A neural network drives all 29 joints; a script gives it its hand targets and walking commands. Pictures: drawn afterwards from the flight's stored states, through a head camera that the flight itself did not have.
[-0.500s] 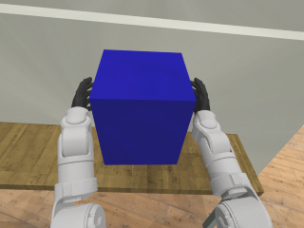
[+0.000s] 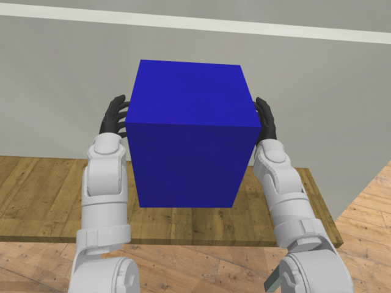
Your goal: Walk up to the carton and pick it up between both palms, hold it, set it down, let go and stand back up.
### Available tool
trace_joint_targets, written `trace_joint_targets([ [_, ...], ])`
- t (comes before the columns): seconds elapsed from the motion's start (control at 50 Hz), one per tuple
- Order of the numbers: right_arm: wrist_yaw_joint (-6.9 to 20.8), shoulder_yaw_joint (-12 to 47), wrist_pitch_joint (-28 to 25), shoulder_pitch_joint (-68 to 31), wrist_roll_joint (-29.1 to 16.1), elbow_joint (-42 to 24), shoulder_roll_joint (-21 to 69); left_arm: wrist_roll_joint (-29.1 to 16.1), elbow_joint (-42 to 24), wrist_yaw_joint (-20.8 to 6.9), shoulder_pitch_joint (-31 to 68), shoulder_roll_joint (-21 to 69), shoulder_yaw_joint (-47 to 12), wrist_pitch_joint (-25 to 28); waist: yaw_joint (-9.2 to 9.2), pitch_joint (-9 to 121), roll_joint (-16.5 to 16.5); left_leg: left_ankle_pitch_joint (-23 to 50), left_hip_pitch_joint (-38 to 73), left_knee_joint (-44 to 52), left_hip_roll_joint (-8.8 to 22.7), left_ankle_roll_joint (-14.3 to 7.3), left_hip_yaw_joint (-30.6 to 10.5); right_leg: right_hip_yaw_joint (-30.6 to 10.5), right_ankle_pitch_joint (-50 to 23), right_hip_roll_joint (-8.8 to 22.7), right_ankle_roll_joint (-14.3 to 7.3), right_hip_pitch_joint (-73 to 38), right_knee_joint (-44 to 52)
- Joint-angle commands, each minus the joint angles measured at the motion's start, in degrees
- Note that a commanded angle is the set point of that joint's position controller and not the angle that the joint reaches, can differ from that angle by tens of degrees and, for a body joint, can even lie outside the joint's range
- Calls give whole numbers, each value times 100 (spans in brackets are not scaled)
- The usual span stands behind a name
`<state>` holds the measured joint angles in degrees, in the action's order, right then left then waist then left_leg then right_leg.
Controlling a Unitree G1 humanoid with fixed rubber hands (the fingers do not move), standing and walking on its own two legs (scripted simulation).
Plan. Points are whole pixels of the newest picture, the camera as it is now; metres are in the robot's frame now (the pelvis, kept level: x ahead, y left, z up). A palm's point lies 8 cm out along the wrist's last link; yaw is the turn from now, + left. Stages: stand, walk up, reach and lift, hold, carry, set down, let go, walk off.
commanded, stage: hold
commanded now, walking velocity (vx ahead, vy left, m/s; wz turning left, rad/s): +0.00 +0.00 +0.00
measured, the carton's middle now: (188, 138) +0.40 +0.00 +0.14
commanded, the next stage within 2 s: none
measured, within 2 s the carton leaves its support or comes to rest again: neither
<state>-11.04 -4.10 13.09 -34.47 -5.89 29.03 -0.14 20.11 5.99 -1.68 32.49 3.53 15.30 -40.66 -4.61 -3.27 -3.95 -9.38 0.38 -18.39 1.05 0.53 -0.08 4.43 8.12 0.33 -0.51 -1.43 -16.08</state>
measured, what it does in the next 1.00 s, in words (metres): stands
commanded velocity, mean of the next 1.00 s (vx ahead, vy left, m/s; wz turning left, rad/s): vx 0.00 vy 0.00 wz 0.00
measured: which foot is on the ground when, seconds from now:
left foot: down 0.00-1.00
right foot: down 0.00-1.00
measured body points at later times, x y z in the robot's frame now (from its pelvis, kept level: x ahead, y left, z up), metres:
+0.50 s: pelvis -0.01 +0.00 +0.00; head -0.05 +0.03 +0.45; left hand +0.36 +0.16 +0.17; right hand +0.36 -0.14 +0.17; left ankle +0.02 +0.12 -0.75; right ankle +0.02 -0.11 -0.75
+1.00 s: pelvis +0.01 +0.00 +0.00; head -0.04 +0.03 +0.44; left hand +0.36 +0.16 +0.17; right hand +0.36 -0.15 +0.17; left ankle +0.02 +0.12 -0.75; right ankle +0.02 -0.11 -0.75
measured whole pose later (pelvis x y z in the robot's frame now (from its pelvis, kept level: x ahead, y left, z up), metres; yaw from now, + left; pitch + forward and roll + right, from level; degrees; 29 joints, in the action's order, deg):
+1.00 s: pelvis +0.01 +0.00 +0.00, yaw +1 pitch -11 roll -1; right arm -13.8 0.0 13.5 -31.2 -8.4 25.7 -0.2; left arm 20.0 2.5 -2.9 28.5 3.2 15.3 -40.7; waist -5.4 -3.9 -4.5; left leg -10.4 2.1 -19.1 1.2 0.7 -0.8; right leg 5.3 8.8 0.1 -0.6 -4.1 -15.6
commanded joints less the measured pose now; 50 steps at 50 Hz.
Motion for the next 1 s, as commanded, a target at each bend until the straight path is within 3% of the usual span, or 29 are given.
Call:
trace_joint_targets([
  [0.0,563,2412,-352,-4091,-502,-1816,3011,-813,-1056,-939,3534,2526,-2498,481,-82,2356,333,1586,361,39,-385,14,257,114,-1821,-202,352,-1219,-45],
  [0.08,449,2657,-312,-4146,-652,-2152,2984,-767,-997,-1029,3243,2471,-2428,424,43,2226,318,1612,221,69,-403,-4,207,118,-2154,-183,390,-1387,-109],
  [0.14,435,2662,-317,-4122,-672,-2285,2958,-808,-1066,-1017,3258,2475,-2568,429,-36,2240,378,1651,359,10,-387,26,192,134,-2019,-187,380,-1211,-55],
  [0.2,407,2682,-281,-3814,-664,-2320,2991,-1006,-1472,-967,3483,2501,-2859,562,-234,2327,466,1855,568,-85,-372,90,152,140,-2122,-202,360,-1042,-67],
  [0.22,418,2666,-265,-3878,-631,-2292,2995,-969,-1393,-972,3507,2503,-2803,555,-183,2261,424,1668,508,-19,-357,75,143,160,-1915,-197,355,-977,-40],
  [0.28,462,2437,-295,-3881,-484,-2265,2927,-1053,-1362,-965,3655,2627,-2967,611,-324,2189,521,1334,527,62,-323,117,124,199,-1520,-202,324,-727,7],
  [0.3,497,2502,-297,-4016,-490,-2269,2945,-1004,-1278,-955,3592,2613,-2841,587,-159,2106,452,1222,424,105,-325,67,146,191,-1292,-187,317,-695,53],
  [0.32,527,2376,-265,-3937,-421,-2068,2833,-944,-1126,-944,3587,2544,-2765,540,-178,1951,461,980,364,186,-292,46,164,207,-981,-180,291,-610,104],
  [0.34,562,2329,-283,-4085,-336,-2041,2895,-910,-983,-942,3662,2514,-2670,526,-81,1886,381,672,233,277,-302,-29,203,192,-650,-165,291,-547,143],
  [0.36,586,2263,-312,-4169,-267,-2057,2933,-962,-947,-941,3751,2535,-2677,542,-132,2003,299,487,184,319,-297,-75,207,194,-581,-146,304,-536,148],
  [0.46,738,1889,-372,-4232,-183,-1606,2786,-851,-739,-866,3902,2677,-2562,505,-145,1777,592,376,277,398,-192,10,212,280,117,-226,160,-238,209],
  [0.48,762,1879,-449,-4400,-187,-1791,2796,-934,-794,-864,3961,2755,-2651,520,-181,2114,550,475,370,333,-183,21,204,307,-13,-248,178,-246,173],
  [0.54,803,1761,-473,-4344,-126,-1539,2692,-821,-591,-826,3869,2737,-2556,500,-173,2141,647,592,452,308,-157,59,204,323,-90,-263,154,-332,134],
  [0.64,781,2092,-507,-4382,-306,-1605,2796,-787,-914,-790,3805,2620,-2486,493,-8,2483,525,1387,713,86,-217,78,239,316,-650,-299,207,-569,74],
  [0.7,713,2170,-518,-4307,-383,-1769,2748,-766,-817,-832,3515,2641,-2535,448,-95,2330,528,1687,783,-17,-257,109,207,282,-1055,-289,232,-647,73],
  [0.74,648,2302,-515,-4324,-448,-1879,2818,-779,-769,-882,3460,2577,-2462,477,-21,2258,386,1682,586,-17,-294,46,224,243,-1324,-275,253,-824,54],
  [0.76,623,2383,-515,-4170,-478,-1956,2891,-831,-1072,-885,3559,2615,-2584,535,-114,2449,414,1824,630,-39,-312,72,223,233,-1603,-274,283,-954,-21],
  [0.78,616,2552,-546,-4423,-589,-2226,2891,-839,-1059,-866,3481,2592,-2596,536,43,2574,393,1878,654,-68,-326,42,205,220,-1627,-272,298,-960,-29],
  [0.8,592,2419,-434,-4066,-542,-1818,2820,-778,-1066,-860,3523,2511,-2549,542,-80,2217,448,1844,659,-37,-305,89,207,218,-1597,-274,287,-880,-14],
  [0.82,593,2524,-449,-4134,-544,-1988,2840,-743,-1054,-878,3379,2521,-2478,497,23,2279,375,1845,646,-44,-327,52,223,217,-1605,-267,294,-958,0],
  [0.86,527,2560,-435,-4043,-588,-2208,2938,-883,-1283,-916,3477,2483,-2612,533,-58,2423,323,1819,540,-52,-355,38,201,190,-1877,-221,355,-1076,-43],
  [0.88,502,2667,-414,-4052,-618,-2257,2899,-866,-1225,-916,3332,2452,-2603,527,29,2444,313,1788,526,-41,-361,19,191,171,-1980,-216,351,-1150,-48],
  [0.9,482,2593,-398,-3965,-620,-2225,2916,-945,-1333,-922,3462,2513,-2718,550,-110,2295,385,1826,502,-42,-355,79,167,167,-1996,-220,350,-1046,-66],
  [0.92,485,2511,-333,-3871,-577,-1977,2854,-855,-1204,-932,3456,2475,-2668,520,-132,2043,453,1621,498,26,-342,105,183,173,-1692,-214,327,-932,-7],
  [0.96,485,2438,-362,-3915,-497,-2207,2900,-947,-1206,-976,3429,2530,-2777,498,-219,2033,382,1408,457,60,-332,74,199,183,-1542,-203,318,-889,36],
  [0.98,498,2439,-334,-3895,-537,-2100,2860,-905,-1270,-957,3481,2544,-2761,493,-163,1988,540,1460,434,73,-325,110,189,178,-1505,-204,276,-862,24],
])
